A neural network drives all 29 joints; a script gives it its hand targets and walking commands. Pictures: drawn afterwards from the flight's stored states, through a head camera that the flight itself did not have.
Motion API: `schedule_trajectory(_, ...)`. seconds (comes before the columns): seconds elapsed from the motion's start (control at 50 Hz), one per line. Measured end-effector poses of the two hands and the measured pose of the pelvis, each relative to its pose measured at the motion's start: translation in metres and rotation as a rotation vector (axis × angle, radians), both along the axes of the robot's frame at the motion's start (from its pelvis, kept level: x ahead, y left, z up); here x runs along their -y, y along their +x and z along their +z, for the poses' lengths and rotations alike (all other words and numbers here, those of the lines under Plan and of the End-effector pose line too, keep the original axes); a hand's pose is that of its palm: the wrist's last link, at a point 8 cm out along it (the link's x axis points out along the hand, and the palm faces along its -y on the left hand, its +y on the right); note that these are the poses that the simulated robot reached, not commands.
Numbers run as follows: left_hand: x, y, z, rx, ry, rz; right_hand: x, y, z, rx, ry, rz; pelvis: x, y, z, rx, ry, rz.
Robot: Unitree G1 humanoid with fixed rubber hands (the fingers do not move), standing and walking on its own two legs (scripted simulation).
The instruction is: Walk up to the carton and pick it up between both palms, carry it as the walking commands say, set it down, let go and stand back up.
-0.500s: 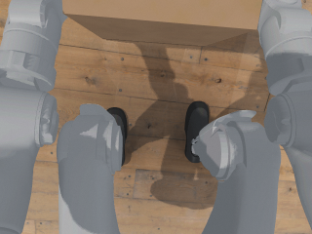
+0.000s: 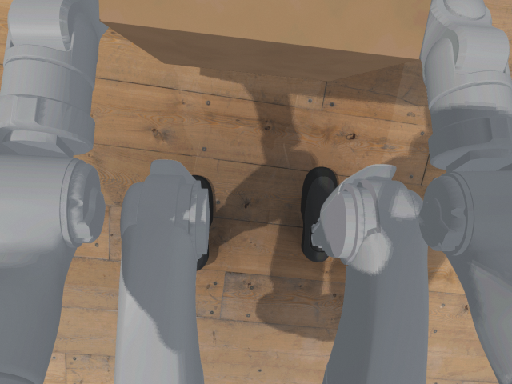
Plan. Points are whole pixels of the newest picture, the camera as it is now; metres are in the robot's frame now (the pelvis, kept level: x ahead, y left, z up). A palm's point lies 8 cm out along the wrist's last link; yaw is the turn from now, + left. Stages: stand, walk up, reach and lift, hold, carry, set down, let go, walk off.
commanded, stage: reach and lift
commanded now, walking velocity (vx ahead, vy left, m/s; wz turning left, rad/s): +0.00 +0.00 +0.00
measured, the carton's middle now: out of the picture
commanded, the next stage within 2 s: none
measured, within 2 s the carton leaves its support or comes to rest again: neither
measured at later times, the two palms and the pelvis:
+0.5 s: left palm out of the picture +0.55 +0.19 -0.07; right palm out of the picture +0.54 -0.18 -0.08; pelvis +0.00 -0.01 +0.04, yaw +0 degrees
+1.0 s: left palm out of the picture +0.53 +0.19 +0.00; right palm out of the picture +0.53 -0.18 +0.00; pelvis -0.01 -0.01 +0.10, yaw +0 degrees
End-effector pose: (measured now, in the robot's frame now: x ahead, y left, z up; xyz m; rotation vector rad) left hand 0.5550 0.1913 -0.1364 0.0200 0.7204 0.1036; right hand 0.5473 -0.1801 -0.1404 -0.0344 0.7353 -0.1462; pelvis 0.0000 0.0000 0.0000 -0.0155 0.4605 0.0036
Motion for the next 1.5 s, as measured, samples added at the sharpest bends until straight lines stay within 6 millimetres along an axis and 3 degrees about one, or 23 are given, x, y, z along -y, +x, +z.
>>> schedule_trajectory(0.14,0.005,0.007,0.022,0.020,-0.007,0.006,0.005,0.007,0.022,0.020,0.015,-0.009,0.002,-0.001,0.012,0.000,0.003,-0.002)
schedule_trajectory(0.26,0.006,0.011,0.032,0.031,-0.010,0.010,0.007,0.009,0.027,0.031,0.027,-0.010,0.003,0.003,0.020,-0.005,0.010,-0.009)
schedule_trajectory(0.36,0.006,0.004,0.039,0.031,-0.021,0.023,0.006,0.003,0.033,0.031,0.029,-0.008,0.005,0.006,0.028,-0.002,0.015,-0.013)
schedule_trajectory(0.58,-0.001,-0.009,0.079,0.065,-0.054,0.047,0.000,-0.006,0.077,0.063,0.036,-0.017,0.005,-0.002,0.053,0.030,0.010,-0.008)
schedule_trajectory(0.88,-0.001,-0.022,0.118,0.054,-0.048,0.039,0.001,-0.022,0.113,0.052,0.047,-0.017,0.003,-0.015,0.081,0.049,0.002,0.006)
schedule_trajectory(1.12,0.003,-0.024,0.157,0.071,-0.049,0.042,0.005,-0.021,0.155,0.067,0.048,-0.010,0.008,-0.012,0.112,0.072,0.012,0.003)
schedule_trajectory(1.32,0.000,-0.038,0.182,0.059,-0.036,0.037,0.001,-0.033,0.177,0.055,0.046,0.001,0.011,-0.008,0.136,0.100,0.015,0.005)
schedule_trajectory(1.5,-0.002,-0.045,0.212,0.075,-0.040,0.036,0.000,-0.042,0.208,0.069,0.040,-0.001,0.008,-0.011,0.154,0.140,0.009,0.010)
